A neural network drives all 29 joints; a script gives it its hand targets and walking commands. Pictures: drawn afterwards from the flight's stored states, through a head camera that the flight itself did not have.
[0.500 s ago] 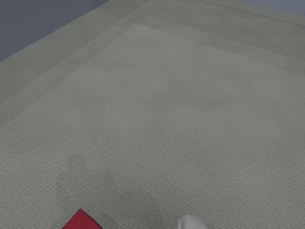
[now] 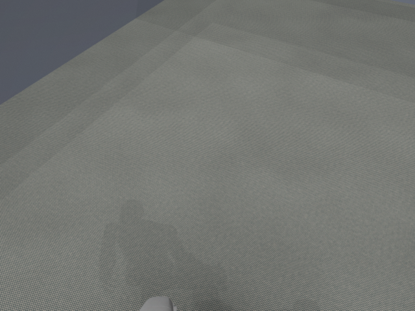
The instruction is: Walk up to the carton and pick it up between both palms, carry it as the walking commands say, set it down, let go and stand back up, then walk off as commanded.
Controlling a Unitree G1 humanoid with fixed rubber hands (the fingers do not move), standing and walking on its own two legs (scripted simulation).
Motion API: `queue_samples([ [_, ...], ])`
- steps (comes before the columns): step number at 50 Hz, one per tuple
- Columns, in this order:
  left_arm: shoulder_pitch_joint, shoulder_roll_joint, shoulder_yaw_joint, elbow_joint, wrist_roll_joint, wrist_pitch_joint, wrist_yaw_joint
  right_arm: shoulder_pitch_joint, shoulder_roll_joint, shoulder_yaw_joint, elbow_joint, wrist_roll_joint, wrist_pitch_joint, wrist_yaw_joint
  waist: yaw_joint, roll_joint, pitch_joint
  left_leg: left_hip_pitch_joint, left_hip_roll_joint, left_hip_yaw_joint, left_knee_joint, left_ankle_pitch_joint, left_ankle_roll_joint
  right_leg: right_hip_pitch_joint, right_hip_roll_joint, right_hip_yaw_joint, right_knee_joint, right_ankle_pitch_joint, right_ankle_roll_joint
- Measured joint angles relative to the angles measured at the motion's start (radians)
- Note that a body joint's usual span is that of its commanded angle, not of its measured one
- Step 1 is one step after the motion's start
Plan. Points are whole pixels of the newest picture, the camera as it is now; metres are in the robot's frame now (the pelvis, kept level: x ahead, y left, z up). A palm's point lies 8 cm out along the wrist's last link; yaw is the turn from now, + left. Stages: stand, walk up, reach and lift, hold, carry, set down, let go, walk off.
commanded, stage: walk off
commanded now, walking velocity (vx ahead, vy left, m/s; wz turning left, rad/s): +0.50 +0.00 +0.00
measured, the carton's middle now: out of the picture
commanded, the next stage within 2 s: stand in 0.70 s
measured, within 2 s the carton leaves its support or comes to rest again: neither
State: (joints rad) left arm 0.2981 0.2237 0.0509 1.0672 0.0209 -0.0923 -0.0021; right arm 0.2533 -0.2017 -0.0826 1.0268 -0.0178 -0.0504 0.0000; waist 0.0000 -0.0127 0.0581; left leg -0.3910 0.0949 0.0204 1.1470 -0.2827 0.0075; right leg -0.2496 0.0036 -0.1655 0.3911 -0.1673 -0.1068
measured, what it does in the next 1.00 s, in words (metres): walks ahead: left foot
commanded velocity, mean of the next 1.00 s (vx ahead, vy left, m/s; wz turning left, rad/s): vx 0.34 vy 0.00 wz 0.00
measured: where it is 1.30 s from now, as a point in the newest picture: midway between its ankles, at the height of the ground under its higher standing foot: (213, 221)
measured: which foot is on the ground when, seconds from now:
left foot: up 0.00-0.54, down 0.56-1.00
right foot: down 0.00-0.54, up 0.56-1.00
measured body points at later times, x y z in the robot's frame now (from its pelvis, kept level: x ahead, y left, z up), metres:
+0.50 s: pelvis +0.23 +0.01 -0.02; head +0.26 -0.01 +0.43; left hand +0.09 +0.21 -0.14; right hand +0.41 -0.20 -0.15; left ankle +0.36 +0.11 -0.72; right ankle +0.04 -0.04 -0.74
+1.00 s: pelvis +0.49 +0.00 -0.01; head +0.53 +0.00 +0.44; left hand +0.64 +0.20 -0.16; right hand +0.38 -0.20 -0.16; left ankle +0.38 +0.09 -0.74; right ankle +0.60 -0.10 -0.74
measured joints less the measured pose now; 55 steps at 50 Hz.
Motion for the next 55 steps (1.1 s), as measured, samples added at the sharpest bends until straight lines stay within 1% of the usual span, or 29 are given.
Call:
queue_samples([
  [3,0.117,-0.021,-0.012,0.044,-0.010,-0.007,0.004,-0.075,-0.019,-0.002,-0.022,-0.008,0.030,0.013,0.027,0.022,-0.012,-0.102,0.030,-0.008,-0.030,0.077,-0.022,0.063,0.025,0.008,-0.046,-0.011,-0.006],
  [6,0.201,-0.050,-0.023,0.065,-0.011,-0.009,0.006,-0.123,-0.016,0.003,-0.028,-0.009,0.053,0.023,0.052,0.038,-0.029,-0.175,0.047,-0.001,-0.066,0.161,-0.042,0.121,0.045,0.018,-0.088,-0.023,-0.008],
  [10,0.261,-0.089,-0.030,0.063,-0.010,-0.007,0.013,-0.157,0.002,0.011,-0.029,-0.007,0.062,0.030,0.075,0.047,-0.047,-0.228,0.046,0.016,-0.114,0.230,-0.065,0.196,0.060,0.032,-0.146,-0.039,-0.006],
  [14,0.285,-0.119,-0.032,0.049,-0.006,-0.006,0.022,-0.174,0.019,0.018,-0.034,-0.005,0.062,0.031,0.084,0.051,-0.059,-0.252,0.032,0.034,-0.146,0.243,-0.073,0.268,0.063,0.045,-0.192,-0.066,0.000],
  [17,0.292,-0.134,-0.032,0.040,-0.003,-0.006,0.028,-0.186,0.026,0.025,-0.046,-0.002,0.059,0.030,0.086,0.050,-0.061,-0.251,0.019,0.053,-0.194,0.234,-0.068,0.319,0.059,0.054,-0.215,-0.096,0.009],
  [20,0.291,-0.141,-0.032,0.036,0.000,-0.007,0.031,-0.208,0.031,0.033,-0.067,0.001,0.052,0.029,0.087,0.046,-0.051,-0.228,0.002,0.083,-0.300,0.217,-0.051,0.365,0.050,0.064,-0.222,-0.137,0.021],
  [22,0.288,-0.139,-0.032,0.037,0.004,-0.007,0.033,-0.227,0.034,0.039,-0.083,0.004,0.044,0.027,0.089,0.042,-0.039,-0.201,-0.013,0.109,-0.389,0.191,-0.030,0.394,0.042,0.070,-0.221,-0.171,0.030],
  [25,0.283,-0.127,-0.031,0.048,0.004,-0.005,0.031,-0.257,0.040,0.047,-0.107,0.002,0.027,0.019,0.086,0.025,-0.015,-0.140,-0.057,0.156,-0.519,0.123,0.018,0.433,0.020,0.073,-0.190,-0.236,0.049],
  [26,0.282,-0.122,-0.030,0.054,0.002,-0.003,0.030,-0.261,0.041,0.047,-0.111,0.001,0.017,0.015,0.080,0.019,-0.007,-0.109,-0.077,0.169,-0.553,0.107,0.035,0.435,0.010,0.073,-0.147,-0.265,0.056],
  [27,0.284,-0.117,-0.027,0.062,-0.002,0.000,0.030,-0.257,0.041,0.046,-0.112,-0.003,0.004,0.011,0.071,0.018,-0.002,-0.064,-0.094,0.179,-0.596,0.119,0.055,0.420,0.003,0.072,-0.061,-0.297,0.062],
  [28,0.283,-0.112,-0.024,0.067,-0.006,0.004,0.029,-0.243,0.040,0.044,-0.109,-0.011,-0.009,0.006,0.056,0.017,-0.001,-0.032,-0.099,0.182,-0.613,0.147,0.080,0.372,-0.006,0.066,0.088,-0.322,0.063],
  [29,0.267,-0.105,-0.021,0.062,-0.015,0.008,0.026,-0.221,0.034,0.040,-0.104,-0.019,-0.019,0.003,0.046,0.013,0.002,-0.028,-0.100,0.186,-0.581,0.134,0.094,0.287,-0.015,0.079,0.312,-0.334,0.063],
  [30,0.244,-0.097,-0.017,0.051,-0.017,0.011,0.022,-0.189,0.025,0.034,-0.091,-0.015,-0.023,0.004,0.038,0.010,0.003,-0.014,-0.102,0.189,-0.559,0.101,0.099,0.198,-0.015,0.106,0.524,-0.321,0.060],
  [31,0.213,-0.088,-0.011,0.038,-0.017,0.013,0.019,-0.150,0.014,0.028,-0.072,-0.010,-0.023,0.005,0.033,0.009,0.002,0.012,-0.105,0.189,-0.561,0.072,0.099,0.116,-0.018,0.124,0.683,-0.288,0.058],
  [32,0.177,-0.079,-0.006,0.021,-0.016,0.013,0.016,-0.111,0.004,0.023,-0.049,-0.007,-0.024,0.006,0.027,0.010,0.001,0.046,-0.109,0.188,-0.582,0.054,0.096,0.042,-0.028,0.131,0.784,-0.244,0.056],
  [33,0.137,-0.068,-0.001,0.002,-0.012,0.013,0.012,-0.071,-0.003,0.020,-0.024,-0.005,-0.024,0.006,0.020,0.009,-0.001,0.082,-0.113,0.187,-0.614,0.052,0.087,-0.026,-0.043,0.133,0.834,-0.203,0.057],
  [34,0.097,-0.057,0.004,-0.019,-0.006,0.015,0.008,-0.031,-0.007,0.019,-0.001,-0.002,-0.025,0.004,0.013,0.008,-0.004,0.118,-0.117,0.185,-0.649,0.055,0.081,-0.086,-0.061,0.134,0.848,-0.170,0.061],
  [37,-0.013,-0.033,0.014,-0.074,0.008,0.029,-0.006,0.080,0.002,0.030,0.056,0.004,-0.035,-0.003,-0.007,0.001,-0.012,0.213,-0.128,0.172,-0.741,0.051,0.083,-0.230,-0.114,0.137,0.788,-0.107,0.085],
  [40,-0.100,-0.024,0.015,-0.107,0.009,0.043,-0.010,0.158,0.025,0.046,0.088,0.003,-0.046,-0.004,-0.023,-0.004,-0.009,0.287,-0.124,0.157,-0.806,0.044,0.075,-0.315,-0.136,0.130,0.649,-0.046,0.112],
  [44,-0.179,-0.036,-0.003,-0.121,-0.002,0.058,-0.005,0.198,0.056,0.064,0.096,0.003,-0.047,-0.007,-0.044,-0.010,0.010,0.360,-0.113,0.148,-0.855,0.019,0.054,-0.321,-0.121,0.090,0.388,0.042,0.135],
  [46,-0.203,-0.047,-0.014,-0.117,-0.006,0.059,-0.002,0.202,0.067,0.069,0.094,0.003,-0.043,-0.011,-0.055,-0.013,0.019,0.386,-0.110,0.147,-0.855,-0.007,0.043,-0.298,-0.099,0.067,0.296,0.072,0.137],
  [48,-0.215,-0.060,-0.025,-0.110,-0.008,0.054,0.002,0.203,0.073,0.070,0.094,0.002,-0.036,-0.016,-0.064,-0.014,0.024,0.405,-0.106,0.144,-0.834,-0.046,0.031,-0.258,-0.074,0.048,0.229,0.073,0.129],
  [49,-0.217,-0.066,-0.029,-0.106,-0.007,0.049,0.003,0.204,0.075,0.069,0.096,0.001,-0.033,-0.019,-0.066,-0.011,0.025,0.411,-0.103,0.141,-0.811,-0.072,0.023,-0.228,-0.059,0.039,0.192,0.076,0.121],
  [50,-0.214,-0.071,-0.031,-0.100,-0.005,0.040,0.006,0.205,0.075,0.067,0.097,0.003,-0.029,-0.021,-0.067,-0.009,0.026,0.411,-0.098,0.138,-0.771,-0.104,0.016,-0.184,-0.046,0.030,0.134,0.112,0.112],
  [51,-0.206,-0.074,-0.033,-0.093,0.002,0.027,0.008,0.204,0.074,0.066,0.098,0.007,-0.026,-0.023,-0.063,-0.007,0.025,0.397,-0.093,0.136,-0.705,-0.140,0.008,-0.144,-0.040,0.022,0.092,0.136,0.083],
  [52,-0.200,-0.081,-0.031,-0.084,0.010,0.017,0.010,0.190,0.069,0.065,0.095,0.019,-0.022,-0.027,-0.058,0.010,0.031,0.355,-0.074,0.125,-0.594,-0.157,0.000,-0.137,-0.030,0.012,0.104,0.089,0.053],
  [53,-0.191,-0.085,-0.031,-0.074,0.006,0.013,0.011,0.173,0.066,0.063,0.088,0.027,-0.016,-0.030,-0.052,0.022,0.037,0.303,-0.066,0.097,-0.467,-0.204,-0.009,-0.134,-0.025,0.004,0.124,0.050,0.036],
  [55,-0.162,-0.086,-0.032,-0.052,-0.004,0.020,0.016,0.136,0.060,0.056,0.074,0.024,0.003,-0.034,-0.038,0.033,0.040,0.214,-0.065,0.053,-0.279,-0.283,-0.024,-0.108,-0.025,-0.006,0.122,0.016,0.026],
])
